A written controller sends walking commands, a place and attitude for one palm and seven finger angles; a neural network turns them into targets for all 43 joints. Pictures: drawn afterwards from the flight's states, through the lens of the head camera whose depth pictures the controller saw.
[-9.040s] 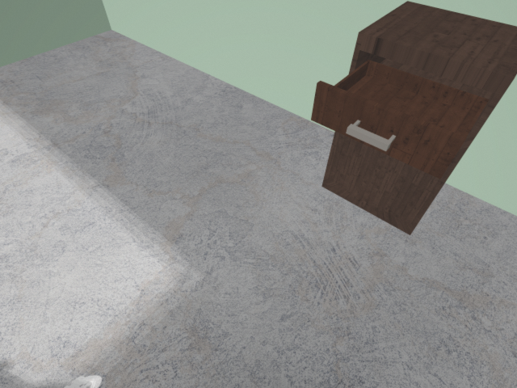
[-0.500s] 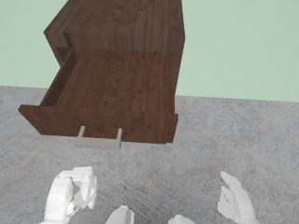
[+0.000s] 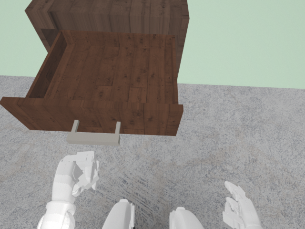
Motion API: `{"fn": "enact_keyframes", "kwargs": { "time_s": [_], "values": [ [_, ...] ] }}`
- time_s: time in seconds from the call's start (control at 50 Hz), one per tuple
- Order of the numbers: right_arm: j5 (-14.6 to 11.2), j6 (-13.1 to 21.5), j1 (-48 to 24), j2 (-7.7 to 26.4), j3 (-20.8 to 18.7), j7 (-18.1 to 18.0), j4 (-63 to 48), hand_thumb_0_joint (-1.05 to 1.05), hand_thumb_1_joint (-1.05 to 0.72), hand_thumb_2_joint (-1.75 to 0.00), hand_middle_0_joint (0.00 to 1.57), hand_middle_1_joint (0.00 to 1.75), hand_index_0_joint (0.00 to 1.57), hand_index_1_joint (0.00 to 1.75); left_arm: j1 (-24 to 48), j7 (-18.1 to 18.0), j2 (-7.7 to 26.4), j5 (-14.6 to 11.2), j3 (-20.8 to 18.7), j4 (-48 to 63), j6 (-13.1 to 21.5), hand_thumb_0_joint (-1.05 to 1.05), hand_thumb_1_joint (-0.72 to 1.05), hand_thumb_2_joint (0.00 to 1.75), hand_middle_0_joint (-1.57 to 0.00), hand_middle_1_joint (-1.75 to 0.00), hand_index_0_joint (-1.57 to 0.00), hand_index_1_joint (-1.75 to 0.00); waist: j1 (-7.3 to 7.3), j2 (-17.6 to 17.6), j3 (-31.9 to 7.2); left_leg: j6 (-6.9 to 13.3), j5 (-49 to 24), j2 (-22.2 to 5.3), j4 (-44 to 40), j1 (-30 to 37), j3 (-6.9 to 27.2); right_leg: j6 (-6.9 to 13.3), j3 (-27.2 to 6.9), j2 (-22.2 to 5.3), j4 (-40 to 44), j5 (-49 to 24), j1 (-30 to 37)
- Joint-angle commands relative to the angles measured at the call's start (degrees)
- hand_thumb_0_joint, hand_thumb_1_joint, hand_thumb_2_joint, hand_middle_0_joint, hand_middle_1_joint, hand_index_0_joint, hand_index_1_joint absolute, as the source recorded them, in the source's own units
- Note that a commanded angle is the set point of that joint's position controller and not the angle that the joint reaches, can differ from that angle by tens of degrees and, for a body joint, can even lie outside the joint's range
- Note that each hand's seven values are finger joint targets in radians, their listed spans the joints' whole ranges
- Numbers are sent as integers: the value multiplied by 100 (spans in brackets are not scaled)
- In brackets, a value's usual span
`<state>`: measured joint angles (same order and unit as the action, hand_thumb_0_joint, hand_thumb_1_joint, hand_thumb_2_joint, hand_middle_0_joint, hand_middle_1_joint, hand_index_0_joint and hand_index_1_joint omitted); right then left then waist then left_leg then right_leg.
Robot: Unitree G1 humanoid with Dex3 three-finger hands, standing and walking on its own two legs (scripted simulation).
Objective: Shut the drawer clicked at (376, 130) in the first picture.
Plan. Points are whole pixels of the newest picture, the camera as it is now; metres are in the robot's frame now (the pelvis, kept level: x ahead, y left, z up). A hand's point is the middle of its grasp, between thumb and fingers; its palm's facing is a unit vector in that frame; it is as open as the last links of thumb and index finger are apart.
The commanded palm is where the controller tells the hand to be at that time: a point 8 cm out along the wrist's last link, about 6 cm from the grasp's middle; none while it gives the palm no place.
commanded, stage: bring the fist close to the handle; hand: left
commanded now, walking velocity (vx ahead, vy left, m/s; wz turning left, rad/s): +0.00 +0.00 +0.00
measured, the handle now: (95, 131) +0.36 +0.17 +0.02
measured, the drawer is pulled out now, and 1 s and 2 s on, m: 0.30 0.29 0.17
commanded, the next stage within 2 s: push the drawer shut in 0.60 s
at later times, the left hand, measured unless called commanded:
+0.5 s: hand (99, 169) +0.26 +0.14 +0.01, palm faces -0.03 -1.00 -0.02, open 3.3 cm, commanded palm +0.24 +0.19 +0.02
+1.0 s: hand (104, 159) +0.29 +0.13 +0.01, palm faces -0.04 -1.00 -0.04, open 3.2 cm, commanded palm +0.28 +0.19 +0.02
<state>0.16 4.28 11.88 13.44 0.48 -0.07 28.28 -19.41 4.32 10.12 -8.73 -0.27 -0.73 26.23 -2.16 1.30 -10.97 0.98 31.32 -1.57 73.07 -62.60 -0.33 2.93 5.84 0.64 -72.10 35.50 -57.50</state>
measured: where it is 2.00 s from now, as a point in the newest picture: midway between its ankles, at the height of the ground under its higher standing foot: outside the picture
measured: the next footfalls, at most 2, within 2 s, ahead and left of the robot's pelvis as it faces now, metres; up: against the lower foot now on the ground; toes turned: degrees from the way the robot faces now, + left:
none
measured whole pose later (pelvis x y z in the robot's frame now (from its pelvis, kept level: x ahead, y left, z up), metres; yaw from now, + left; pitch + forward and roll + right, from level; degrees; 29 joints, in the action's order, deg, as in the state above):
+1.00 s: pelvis -0.01 +0.01 -0.01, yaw +0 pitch +23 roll -2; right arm 0.4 0.1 9.6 13.8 1.1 0.5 29.7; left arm -4.1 1.6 10.4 -6.9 0.9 -11.3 26.1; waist -1.9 1.5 -10.7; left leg 1.5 31.3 -1.2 76.5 -68.1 0.1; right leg 2.6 6.2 0.2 -75.3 35.7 -62.6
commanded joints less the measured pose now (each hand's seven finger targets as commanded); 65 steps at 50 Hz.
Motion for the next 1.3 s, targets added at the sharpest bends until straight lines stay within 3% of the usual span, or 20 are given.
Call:
{"fn": "enact_keyframes", "kwargs": {
  "time_s": [0.0, 0.1, 0.14, 0.22, 0.32, 0.42, 0.46, 0.54, 0.58, 0.62, 0.68, 0.7, 0.74, 0.78, 0.9, 1.0, 1.04, 1.1, 1.22, 1.28],
  "values": [
    [-31, 242, -153, 744, -329, -59, -843, 0, -90, -90, 20, 30, 20, 30, 450, -7, 296, -52, -162, 962, 417, 0, 90, 90, -140, -160, -140, -160, -42, -35, -1508, 92, -1582, 91, -745, 1239, 244, -144, -458, 21, 1020, -1911, 718],
    [2, 197, -154, 757, -336, -27, -773, 0, -90, -90, 20, 30, 20, 30, 959, -91, 239, 16, -70, 805, 485, 0, 90, 90, -140, -160, -140, -160, -66, 68, -1700, 79, -1558, 73, -622, 1274, 306, -122, -388, 30, 838, -1738, 374],
    [22, 163, -140, 781, -334, -22, -730, 0, -90, -90, 20, 30, 20, 30, 1034, -151, 383, 61, -216, 689, 522, 0, 90, 90, -140, -160, -140, -160, -17, 63, -1764, 70, -1636, 69, -582, 1243, 343, -98, -372, 51, 740, -1750, 305],
    [9, 73, -212, 760, -344, 48, -829, 0, -90, -90, 20, 30, 20, 30, 1053, -214, 193, 115, 18, 832, 509, 0, 90, 90, -140, -160, -140, -160, 61, 276, -2027, 37, -1694, 57, -644, 1509, 377, -79, -322, 29, 675, -1663, 205],
    [-12, -80, -166, 750, -326, 35, -868, 0, -90, -90, 20, 30, 20, 30, 944, -321, 271, 127, -90, 820, 339, 0, 90, 90, -140, -160, -140, -160, 37, -25, -1961, 52, -1649, 54, -713, 1437, 381, -102, -316, 56, 765, -1705, 376],
    [-18, -112, -225, 741, -301, 16, -846, 0, -90, -90, 20, 30, 20, 30, 904, -303, 214, 95, -60, 722, 351, 0, 90, 90, -140, -160, -140, -160, 17, -5, -1742, 46, -1503, 61, -740, 1320, 376, -92, -307, 63, 804, -1578, 338],
    [-10, -103, -228, 748, -295, 4, -811, 0, -90, -90, 20, 30, 20, 30, 1181, -287, 156, 128, 84, 727, 400, 0, 90, 90, -140, -160, -140, -160, -76, 53, -1656, 52, -1427, 48, -712, 1329, 410, -97, -291, 53, 794, -1458, 156],
    [-2, -83, -209, 763, -301, -7, -791, 0, -90, -90, 20, 30, 20, 30, 1217, -293, 241, 133, 54, 711, 471, 0, 90, 90, -140, -160, -140, -160, -75, 72, -1680, 53, -1430, 54, -707, 1352, 431, -86, -300, 57, 794, -1420, 137],
    [-3, -88, -234, 753, -310, -1, -806, 0, -90, -90, 20, 30, 20, 30, 1094, -293, 296, 127, -50, 733, 504, 0, 90, 90, -140, -160, -140, -160, 10, 107, -1772, 38, -1435, 56, -731, 1408, 415, -76, -299, 59, 787, -1415, 186],
    [-6, -91, -248, 732, -309, 17, -826, 0, -90, -90, 20, 30, 20, 30, 1087, -302, 178, 122, 77, 796, 510, 0, 90, 90, -140, -160, -140, -160, 1, 138, -1826, 40, -1486, 62, -743, 1475, 419, -80, -297, 52, 794, -1457, 200],
    [-10, -129, -237, 736, -316, 22, -847, 0, -90, -90, 20, 30, 20, 30, 872, -316, 305, 115, -96, 736, 484, 0, 90, 90, -140, -160, -140, -160, 45, 44, -1856, 47, -1585, 73, -717, 1383, 362, -87, -337, 61, 791, -1649, 370],
    [-8, -126, -248, 727, -301, 24, -819, 0, -90, -90, 20, 30, 20, 30, 1160, -305, 221, 124, 44, 807, 493, 0, 90, 90, -140, -160, -140, -160, -43, 128, -1803, 54, -1570, 75, -690, 1387, 366, -95, -340, 53, 793, -1657, 294],
    [0, -137, -217, 763, -300, 5, -760, 0, -90, -90, 20, 30, 20, 30, 1373, -348, 371, 158, -91, 670, 489, 0, 90, 90, -140, -160, -140, -160, -82, 66, -1665, 59, -1455, 63, -656, 1271, 389, -91, -341, 69, 787, -1521, 184],
    [7, -136, -221, 761, -293, -5, -704, 0, -90, -90, 20, 30, 20, 30, 1753, -338, 233, 181, 56, 524, 499, 0, 90, 90, -140, -160, -140, -160, -163, 86, -1630, 64, -1330, 70, -617, 1260, 398, -103, -342, 60, 807, -1410, 72],
    [-11, -164, -189, 811, -296, -30, -621, 0, -90, -90, 20, 30, 20, 30, 2318, -328, 385, 129, -151, 192, 398, 0, 90, 90, -140, -160, -140, -160, -71, 165, -1935, 63, -1397, 85, -640, 1373, 370, -95, -389, 47, 852, -1473, 236],
    [-25, -226, -144, 835, -286, -49, -500, 0, -90, -90, 20, 30, 20, 30, 3048, -330, 388, 126, -126, -113, 300, 0, 90, 90, -140, -160, -140, -160, -220, -1, -1895, 94, -1315, 84, -593, 1265, 357, -137, -422, 31, 917, -1479, 262],
    [-18, -225, -105, 854, -295, -71, -439, 0, -90, -90, 20, 30, 20, 30, 3164, -341, 563, 115, -328, -223, 328, 0, 90, 90, -140, -160, -140, -160, -189, -42, -1967, 104, -1371, 77, -575, 1228, 338, -137, -459, 44, 920, -1528, 351],
    [-27, -231, -115, 826, -298, -45, -430, 0, -90, -90, 20, 30, 20, 30, 3235, -297, 438, 64, -245, -247, 357, 0, 90, 90, -140, -160, -140, -160, -137, 145, -2145, 84, -1513, 89, -620, 1389, 305, -130, -475, 25, 929, -1699, 472],
    [-34, -272, -56, 841, -306, -44, -342, 0, -90, -90, 20, 30, 20, 30, 3639, -297, 535, 39, -407, -646, 391, 0, 90, 90, -140, -160, -140, -160, -174, -1, -2093, 93, -1460, 91, -615, 1238, 251, -156, -538, 21, 980, -1741, 589],
    [-31, -295, -4, 863, -311, -52, -284, 0, -90, -90, 20, 30, 20, 30, 3805, -329, 737, 24, -671, -917, 429, 0, 90, 90, -140, -160, -140, -160, -155, -82, -2031, 90, -1441, 90, -617, 1128, 229, -158, -562, 28, 992, -1752, 643]
  ]
}}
